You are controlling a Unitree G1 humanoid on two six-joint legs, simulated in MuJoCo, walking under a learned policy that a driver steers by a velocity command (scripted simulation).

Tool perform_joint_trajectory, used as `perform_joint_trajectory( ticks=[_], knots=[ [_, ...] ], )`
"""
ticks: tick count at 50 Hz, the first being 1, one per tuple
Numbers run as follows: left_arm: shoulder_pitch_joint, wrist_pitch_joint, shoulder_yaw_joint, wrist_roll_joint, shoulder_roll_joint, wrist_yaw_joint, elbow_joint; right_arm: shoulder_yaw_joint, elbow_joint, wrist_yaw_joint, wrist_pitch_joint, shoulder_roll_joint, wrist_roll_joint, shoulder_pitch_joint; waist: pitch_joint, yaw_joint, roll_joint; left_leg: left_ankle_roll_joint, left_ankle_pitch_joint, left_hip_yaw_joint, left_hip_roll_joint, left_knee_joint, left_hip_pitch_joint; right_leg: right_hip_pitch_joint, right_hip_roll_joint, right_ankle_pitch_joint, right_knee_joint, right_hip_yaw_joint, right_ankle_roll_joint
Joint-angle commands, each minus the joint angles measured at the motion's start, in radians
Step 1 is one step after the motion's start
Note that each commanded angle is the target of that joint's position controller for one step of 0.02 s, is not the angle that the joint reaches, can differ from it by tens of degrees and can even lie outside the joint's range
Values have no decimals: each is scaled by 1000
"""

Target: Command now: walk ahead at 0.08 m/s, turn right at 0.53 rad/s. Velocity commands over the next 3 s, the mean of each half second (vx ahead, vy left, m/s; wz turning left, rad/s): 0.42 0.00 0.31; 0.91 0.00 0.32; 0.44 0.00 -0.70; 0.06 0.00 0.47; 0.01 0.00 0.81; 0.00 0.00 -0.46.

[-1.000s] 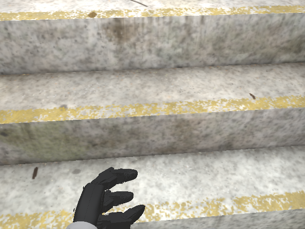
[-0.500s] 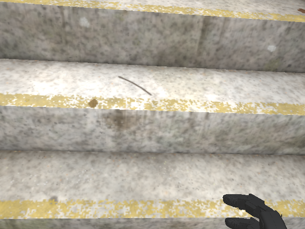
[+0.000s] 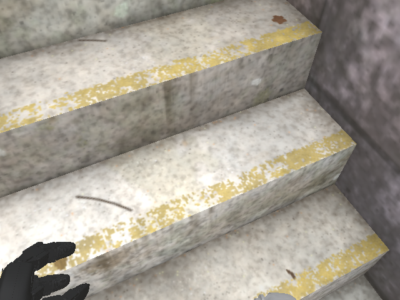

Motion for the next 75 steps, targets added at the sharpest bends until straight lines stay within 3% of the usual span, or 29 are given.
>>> perform_joint_trajectory(
  ticks=[1,5,7,9,10,12,15,24,28,29,31,32,33,34,35,37,39,46,56,59,62,64,66,67,68,70,71,73,75],
  knots=[
    [76,3,-54,-29,-63,-35,-75,4,-107,-7,-13,-84,-12,-116,-145,62,187,115,329,-140,132,-477,60,281,-74,-92,-467,-10,-20],
    [214,-5,-45,-41,-55,-43,-14,-10,-91,28,-7,-158,16,-17,-185,27,206,119,350,-167,113,-520,155,644,-48,-113,-852,-123,-55],
    [370,-59,-44,-29,-65,-41,81,2,-37,64,12,-113,15,89,-219,69,44,96,350,-112,-11,-276,177,882,46,-20,-1154,-181,-38],
    [407,-92,-25,6,49,-44,85,26,-127,73,20,26,9,98,-173,30,-174,61,-139,-166,-95,68,-179,1036,-258,142,-1135,192,-46],
    [501,-67,26,4,180,-14,79,18,-154,61,33,-8,30,98,-333,129,-309,17,-188,-203,-174,432,-293,1046,-413,-526,-1455,532,-218],
    [259,-86,8,-6,144,-7,36,-5,-246,43,24,17,-5,-146,-112,51,-240,7,14,-335,-185,1199,-603,819,-407,-734,-1524,536,-233],
    [296,-132,-43,25,-39,5,173,24,-257,63,-9,67,-4,-98,-112,-67,27,60,161,-382,-157,1291,-684,793,-354,-543,-1446,222,-130],
    [332,-213,-41,16,14,-22,381,75,-357,54,48,115,39,-306,25,-131,68,172,104,-337,-179,1360,-933,698,-371,-491,-1658,-169,-77],
    [342,-198,-41,-32,97,5,411,85,-366,54,101,84,56,-268,-1,-115,-61,227,-6,-137,-119,915,-637,761,-285,-90,-1856,-394,-149],
    [231,-185,-55,-65,92,16,365,71,-287,58,102,62,69,-122,-90,-177,21,234,-35,-65,-173,754,-327,702,-219,442,-1736,-514,-156],
    [199,-168,-6,-87,289,2,293,35,-232,34,100,-16,46,212,-358,-296,-99,223,-316,-44,-291,680,-1,884,-344,1688,-1272,-418,-238],
    [176,-153,2,-110,279,-31,272,12,-217,38,84,-70,45,271,-451,-297,-134,219,-367,-134,-365,422,109,936,-346,1676,-994,-344,-246],
    [254,-146,-3,-87,219,-40,215,-4,-186,43,81,-133,45,152,-461,-161,-14,248,-344,-296,-413,191,281,688,-275,1316,-727,-263,-197],
    [163,-159,-30,-33,114,-74,131,-41,-209,33,97,-237,41,86,-457,-118,254,281,-388,-688,-298,-129,374,364,-109,240,-434,-193,-122],
    [43,-180,-67,14,-30,-103,54,-52,-249,38,112,-244,4,-10,-522,-83,273,266,-517,-979,-219,-350,312,204,12,27,-48,45,-67],
    [-49,-164,-100,59,-164,-73,-35,0,-218,13,91,-122,-16,-106,-413,-18,188,104,-594,-1026,-164,-416,-10,97,26,115,320,169,-52],
    [61,-145,-143,58,-255,-61,-9,34,-95,28,30,-37,-13,-62,-246,72,71,77,-450,-857,-166,-324,-174,13,35,178,390,156,-66],
    [-12,-103,-118,-36,-190,1,67,4,86,76,-99,-57,25,179,-103,-69,40,100,-217,-740,18,-522,59,-410,131,198,522,155,-68],
    [-224,-68,-127,-31,-232,-18,20,51,154,36,-142,-2,20,229,11,-84,119,31,9,-334,46,-735,113,-563,114,100,438,-46,-65],
    [-236,-33,-128,-22,-240,-14,-20,26,198,12,-136,-40,16,365,-50,-99,206,72,117,-315,69,-780,475,-672,34,-86,374,-64,-80],
    [-288,5,-136,-17,-224,-38,-51,22,221,-17,-113,-29,33,425,-105,-135,206,141,600,-186,61,-850,699,-568,-34,-357,202,-188,-95],
    [-196,21,-144,-44,-215,-39,-19,39,193,-9,-98,3,57,316,-133,-50,133,140,1267,-24,5,-766,541,-140,15,-434,-162,-335,-114],
    [8,32,-114,-51,-140,-25,32,6,132,-2,-102,-163,85,296,-322,18,256,151,2163,-56,117,-488,536,274,143,-527,-356,-382,-140],
    [154,28,-88,-33,-60,-18,75,-4,97,21,-97,-222,115,260,-442,63,271,144,2226,-72,140,-260,567,439,185,-520,-470,-320,-174],
    [241,6,-58,-28,18,-24,82,-12,42,50,-103,-259,102,226,-509,111,272,141,1952,-86,129,17,414,656,190,-474,-642,-101,-208],
    [166,22,14,-15,139,15,22,-2,-122,121,-126,-162,34,-14,-542,191,-67,7,285,-297,-295,998,-301,887,-130,-454,-1270,926,-434],
    [115,17,16,0,126,18,27,14,-195,109,-117,-44,4,-65,-521,123,30,33,297,-445,-240,1328,-450,846,-180,-501,-1326,934,-361],
    [130,-26,-14,18,31,39,139,75,-294,51,-70,140,-2,-110,-193,-17,202,58,425,-423,-190,1409,-562,525,-170,-447,-1254,663,-204],
    [104,-68,-68,9,-97,17,220,94,-263,27,-42,160,-12,58,-45,-140,221,68,406,-439,-177,1333,-575,347,-90,-171,-1178,315,-138]
  ],
)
